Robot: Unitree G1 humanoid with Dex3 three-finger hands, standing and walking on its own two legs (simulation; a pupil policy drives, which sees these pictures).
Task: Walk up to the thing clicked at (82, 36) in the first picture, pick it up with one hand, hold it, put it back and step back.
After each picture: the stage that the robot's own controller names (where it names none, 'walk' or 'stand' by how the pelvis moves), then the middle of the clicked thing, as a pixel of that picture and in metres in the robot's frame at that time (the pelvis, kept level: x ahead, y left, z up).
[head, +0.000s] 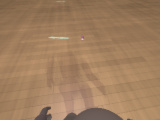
stand; (82, 38) +1.92 +0.21 -0.72
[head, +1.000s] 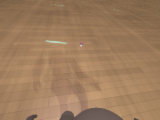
walk; (81, 44) +1.79 +0.13 -0.70
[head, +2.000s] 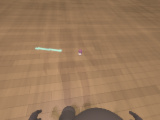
walk; (80, 52) +1.23 +0.13 -0.71
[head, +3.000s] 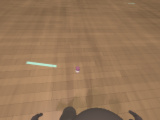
walk; (77, 69) +0.81 +0.14 -0.71
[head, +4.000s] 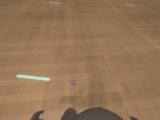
walk; (72, 84) +0.56 +0.18 -0.71
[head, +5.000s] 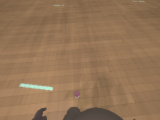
walk; (77, 94) +0.40 +0.15 -0.70
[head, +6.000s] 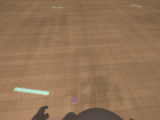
stand; (74, 100) +0.34 +0.16 -0.71
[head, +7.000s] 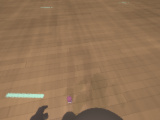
stand; (69, 99) +0.34 +0.23 -0.71
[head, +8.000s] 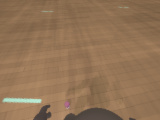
stand; (67, 105) +0.29 +0.25 -0.72
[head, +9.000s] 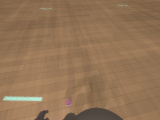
stand; (68, 102) +0.31 +0.23 -0.73
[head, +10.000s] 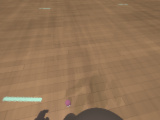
stand; (68, 103) +0.30 +0.23 -0.73
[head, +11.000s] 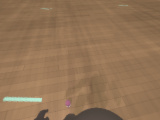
stand; (68, 103) +0.29 +0.23 -0.73
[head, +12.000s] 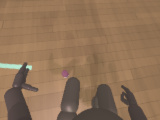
go down; (65, 74) +0.35 +0.24 -0.45
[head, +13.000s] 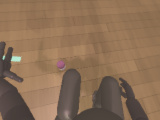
go down; (61, 65) +0.38 +0.27 -0.31
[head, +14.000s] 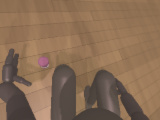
close in; (44, 62) +0.34 +0.30 -0.24
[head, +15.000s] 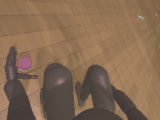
close; (24, 64) +0.33 +0.30 -0.21
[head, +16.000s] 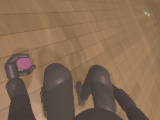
lift; (25, 64) +0.32 +0.31 -0.21
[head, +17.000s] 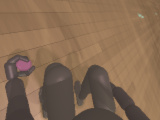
lift; (24, 65) +0.31 +0.31 -0.22
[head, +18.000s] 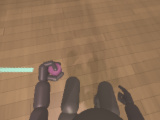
lift; (56, 71) +0.30 +0.23 -0.02
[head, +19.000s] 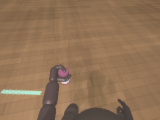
lift; (64, 76) +0.31 +0.18 +0.00
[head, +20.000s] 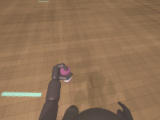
hold; (66, 74) +0.32 +0.17 +0.00
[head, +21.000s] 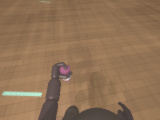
hold; (65, 73) +0.33 +0.18 +0.01
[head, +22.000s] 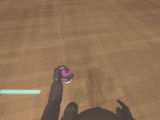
crouch; (67, 76) +0.32 +0.16 -0.03
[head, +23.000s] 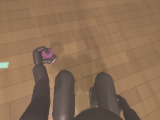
lower; (49, 56) +0.41 +0.27 -0.11
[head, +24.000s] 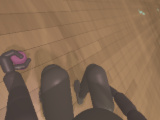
lower; (20, 61) +0.36 +0.32 -0.22
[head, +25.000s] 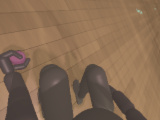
lower; (19, 61) +0.36 +0.32 -0.22
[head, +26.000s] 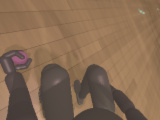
lower; (21, 61) +0.35 +0.32 -0.21
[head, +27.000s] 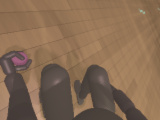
lower; (21, 61) +0.34 +0.32 -0.21
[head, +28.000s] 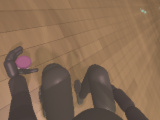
open; (23, 63) +0.33 +0.31 -0.22
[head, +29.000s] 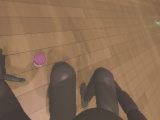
stand; (39, 60) +0.34 +0.29 -0.23
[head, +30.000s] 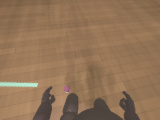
stand; (67, 89) +0.33 +0.22 -0.59
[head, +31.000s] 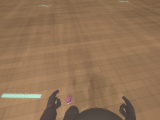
stand; (68, 100) +0.32 +0.23 -0.66
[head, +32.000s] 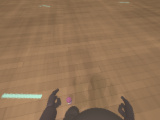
stand; (69, 100) +0.32 +0.22 -0.67
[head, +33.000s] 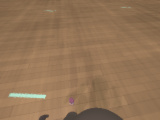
stand; (71, 101) +0.34 +0.21 -0.72
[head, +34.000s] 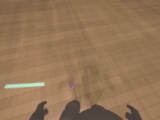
walk; (71, 85) +0.41 +0.19 -0.70
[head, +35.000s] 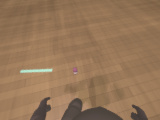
walk; (75, 71) +0.66 +0.24 -0.70
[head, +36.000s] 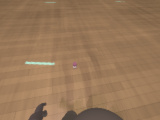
stand; (74, 65) +0.93 +0.23 -0.71
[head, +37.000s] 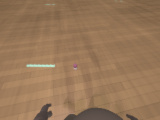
stand; (75, 66) +0.92 +0.25 -0.72
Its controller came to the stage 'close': yes
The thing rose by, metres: 0.71
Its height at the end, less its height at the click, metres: +0.00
